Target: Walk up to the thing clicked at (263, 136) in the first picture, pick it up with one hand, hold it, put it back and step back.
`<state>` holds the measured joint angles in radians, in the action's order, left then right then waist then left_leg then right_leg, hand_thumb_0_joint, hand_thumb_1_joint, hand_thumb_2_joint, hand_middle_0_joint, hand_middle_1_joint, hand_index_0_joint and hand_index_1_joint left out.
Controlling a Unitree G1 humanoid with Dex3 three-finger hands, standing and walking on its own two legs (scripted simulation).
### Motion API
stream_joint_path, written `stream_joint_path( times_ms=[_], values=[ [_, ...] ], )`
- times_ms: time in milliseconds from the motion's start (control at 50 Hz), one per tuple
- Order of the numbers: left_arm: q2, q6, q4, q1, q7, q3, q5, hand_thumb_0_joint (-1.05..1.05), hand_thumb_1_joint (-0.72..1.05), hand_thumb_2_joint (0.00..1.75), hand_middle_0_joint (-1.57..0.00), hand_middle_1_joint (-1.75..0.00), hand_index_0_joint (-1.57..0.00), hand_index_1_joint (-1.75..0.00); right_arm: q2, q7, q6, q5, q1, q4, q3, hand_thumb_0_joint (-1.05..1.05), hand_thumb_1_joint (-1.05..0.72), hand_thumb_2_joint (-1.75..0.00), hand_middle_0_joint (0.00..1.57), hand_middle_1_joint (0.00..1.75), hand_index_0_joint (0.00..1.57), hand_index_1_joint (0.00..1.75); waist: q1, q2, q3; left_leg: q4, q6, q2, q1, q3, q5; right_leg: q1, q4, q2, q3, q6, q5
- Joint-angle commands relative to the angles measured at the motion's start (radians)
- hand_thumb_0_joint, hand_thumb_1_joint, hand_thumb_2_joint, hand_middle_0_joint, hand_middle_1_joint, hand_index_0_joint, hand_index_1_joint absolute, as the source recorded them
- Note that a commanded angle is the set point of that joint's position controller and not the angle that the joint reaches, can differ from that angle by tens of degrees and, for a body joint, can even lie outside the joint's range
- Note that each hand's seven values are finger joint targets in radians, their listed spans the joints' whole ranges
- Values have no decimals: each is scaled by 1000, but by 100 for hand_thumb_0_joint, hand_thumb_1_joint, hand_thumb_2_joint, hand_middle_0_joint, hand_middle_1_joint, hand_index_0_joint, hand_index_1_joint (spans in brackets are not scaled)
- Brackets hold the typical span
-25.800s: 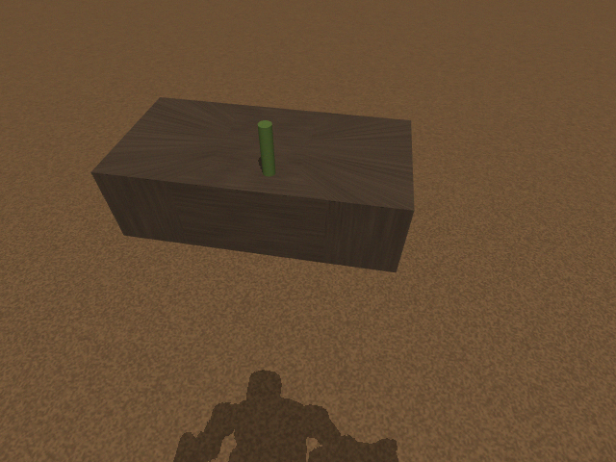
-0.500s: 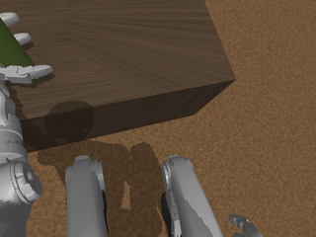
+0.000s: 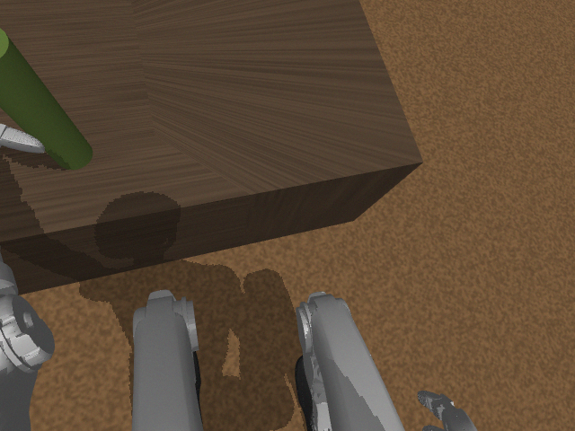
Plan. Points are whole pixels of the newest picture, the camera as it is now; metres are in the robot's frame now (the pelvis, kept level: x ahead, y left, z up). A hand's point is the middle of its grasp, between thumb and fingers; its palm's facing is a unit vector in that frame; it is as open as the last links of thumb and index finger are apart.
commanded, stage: rise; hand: left
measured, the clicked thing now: (37, 112) +0.51 +0.30 +0.00
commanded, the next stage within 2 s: home in 0.18 s
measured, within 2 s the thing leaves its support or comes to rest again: neither
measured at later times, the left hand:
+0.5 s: hand out of the picture +0.43 +0.43 +0.18, palm faces +0.51 -0.78 -0.36, open 17.5 cm
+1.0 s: hand out of the picture +0.27 +0.28 +0.19, palm faces +0.30 -0.90 -0.31, open 17.7 cm
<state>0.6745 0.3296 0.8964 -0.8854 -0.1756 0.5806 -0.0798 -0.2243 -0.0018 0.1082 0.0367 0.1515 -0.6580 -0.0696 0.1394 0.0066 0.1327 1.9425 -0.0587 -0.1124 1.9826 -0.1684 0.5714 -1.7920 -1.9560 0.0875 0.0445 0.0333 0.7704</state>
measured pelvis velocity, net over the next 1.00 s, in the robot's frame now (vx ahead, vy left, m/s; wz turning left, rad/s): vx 0.06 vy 0.03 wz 0.13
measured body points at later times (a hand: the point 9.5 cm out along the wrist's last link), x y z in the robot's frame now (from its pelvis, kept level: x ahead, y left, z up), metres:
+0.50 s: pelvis +0.04 +0.02 +0.18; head +0.17 +0.09 +0.61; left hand +0.40 +0.47 +0.20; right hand +0.14 -0.24 +0.08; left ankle +0.09 +0.16 -0.43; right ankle +0.05 -0.13 -0.43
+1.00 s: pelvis +0.06 +0.03 +0.26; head +0.10 +0.05 +0.71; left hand +0.25 +0.33 +0.21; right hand +0.24 -0.18 +0.17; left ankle +0.09 +0.16 -0.43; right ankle +0.05 -0.13 -0.43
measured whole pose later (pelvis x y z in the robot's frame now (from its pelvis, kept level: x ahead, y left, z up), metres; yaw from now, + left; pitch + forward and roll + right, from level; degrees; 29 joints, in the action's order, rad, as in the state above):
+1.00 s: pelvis +0.06 +0.03 +0.26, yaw +8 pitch +9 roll -3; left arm 0.26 -0.04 0.38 0.17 0.16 0.08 -0.02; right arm -0.19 0.11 0.05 -0.04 0.24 -0.54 -0.02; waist 0.03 0.02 0.09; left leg 0.89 -0.01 -0.06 0.69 0.00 0.36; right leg -0.52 -0.83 -0.02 -0.02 0.05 0.47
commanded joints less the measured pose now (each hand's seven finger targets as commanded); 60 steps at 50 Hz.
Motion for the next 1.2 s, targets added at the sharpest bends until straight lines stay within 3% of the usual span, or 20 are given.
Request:
stream_joint_path(
  times_ms=[0,100,120,160,180,240,280,360,440,460,540,640,700,740,820,880,940,1000,1020,1180],
  values=[
    [250,-18,-173,-287,-43,-44,-30,0,-61,0,-5,-3,-7,0,-234,25,-31,-18,175,63,83,0,-91,-90,20,30,20,30,6,206,680,-280,89,10,-746,64,-164,315,414,-1,30,-50,-295],
    [169,-74,-171,-140,-97,-65,-72,0,-52,5,-2,-2,-3,-1,-238,24,-53,-45,181,74,88,0,-81,-88,20,30,20,30,-14,184,570,-368,85,10,-818,52,-192,349,473,-14,37,-56,-319],
    [350,-127,-120,-5,-38,-28,81,0,-44,3,-5,-2,-6,-1,-251,18,-26,-37,163,93,105,0,-85,-89,20,30,20,30,-93,205,599,-424,85,24,-881,72,-238,426,529,-20,19,-55,-348],
    [236,-170,-106,-59,28,-91,58,0,-44,3,-6,-4,-7,-2,-232,12,-9,-59,155,111,94,0,-87,-90,20,30,20,30,-31,121,496,-476,87,22,-841,80,-176,484,609,-19,1,-45,-316],
    [253,-179,-146,-91,44,-75,64,0,-44,4,-6,-3,-7,-2,-231,8,-2,-62,180,92,96,0,-86,-90,20,30,20,30,-20,114,474,-502,88,24,-840,79,-154,506,630,-23,-3,-45,-305],
    [460,-186,-323,-216,113,5,113,0,-47,4,-8,-4,-9,-3,-230,10,14,-65,205,96,108,0,-91,-91,20,30,20,30,-67,216,667,-572,86,31,-1060,91,-292,661,699,-26,-13,-42,-415],
    [474,-192,-286,-194,153,5,132,0,-51,8,-5,-6,-5,-6,-219,16,17,-64,201,96,99,0,-90,-90,20,30,20,30,-53,219,643,-617,89,33,-1128,99,-313,708,742,-25,-15,-36,-447],
    [360,-199,-123,-114,227,-41,153,0,-59,3,-5,-5,-4,-5,-218,34,4,-49,205,75,104,0,-90,-90,20,30,20,30,-26,256,510,-738,77,33,-1258,93,-313,708,820,-28,0,-47,-427],
    [139,-220,81,65,241,-181,155,0,-61,0,-4,-4,-4,-4,-215,28,-17,-41,232,42,118,0,-90,-90,20,30,20,30,-21,209,345,-819,66,28,-1298,99,-372,728,906,-33,17,-56,-456],
    [202,-219,8,35,248,-145,153,0,-61,0,-4,-4,-4,-4,-228,29,-22,-44,216,82,122,0,-90,-90,20,30,20,30,-37,224,371,-846,58,26,-1326,97,-374,758,921,-35,20,-60,-452],
    [56,-250,37,157,245,-257,138,0,-61,2,-4,-4,-4,-4,-227,28,-31,-58,222,93,128,0,-90,-90,20,30,20,30,-38,174,327,-945,47,25,-1396,99,-378,859,1000,-36,30,-64,-473],
    [38,-268,-265,350,274,-269,111,0,-58,4,-5,-5,-5,-5,-213,48,-46,-80,192,147,140,0,-90,-90,20,30,20,30,-92,181,434,-1053,32,36,-1560,113,-463,1067,1084,-40,36,-58,-557],
    [-37,-293,-332,526,307,-296,92,0,-58,4,-5,-5,-5,-5,-185,75,-53,-86,177,151,129,0,-90,-90,20,30,20,30,-89,143,335,-1092,42,49,-1544,140,-464,1136,1137,-40,24,-53,-584],
    [-21,-293,-459,545,329,-285,90,0,-59,3,-5,-5,-4,-5,-173,92,-57,-84,154,164,124,0,-90,-90,20,30,20,30,-102,166,306,-1126,42,49,-1551,140,-443,1171,1156,-44,20,-55,-570],
    [-171,-304,-537,725,344,-376,78,0,-61,1,-4,-4,-4,-4,-139,118,-75,-80,114,200,107,0,-90,-90,20,30,20,30,-105,158,167,-1193,42,54,-1538,151,-357,1184,1195,-47,16,-56,-508],
    [-205,-310,-672,821,347,-400,70,0,-61,1,-4,-4,-4,-4,-137,129,-93,-75,64,244,108,0,-90,-90,20,30,20,30,-121,162,156,-1229,35,57,-1581,155,-307,1195,1220,-51,19,-56,-463],
    [-377,-338,-720,1049,330,-532,52,0,-61,2,-4,-4,-4,-4,-115,123,-108,-73,55,248,104,0,-90,-90,20,30,20,30,-117,103,99,-1245,33,55,-1591,151,-318,1196,1232,-45,34,-52,-466],
    [-398,-356,-812,1173,323,-562,50,0,-60,3,-4,-4,-4,-5,-113,123,-118,-75,34,267,106,0,-90,-90,20,30,20,30,-117,46,113,-1229,40,63,-1595,164,-364,1231,1241,-46,34,-43,-499],
    [-341,-361,-852,1167,328,-525,50,0,-59,3,-5,-5,-4,-5,-114,125,-119,-75,28,267,104,0,-90,-90,20,30,20,30,-124,26,98,-1223,46,69,-1576,172,-366,1244,1249,-48,31,-36,-504],
    [-338,-377,-993,1137,328,-523,57,0,-61,1,-4,-4,-4,-4,-95,159,-154,-63,5,292,90,0,-90,-90,20,30,20,30,-102,4,31,-1199,65,91,-1556,212,-231,1207,1298,-77,-22,-22,-405]
  ],
)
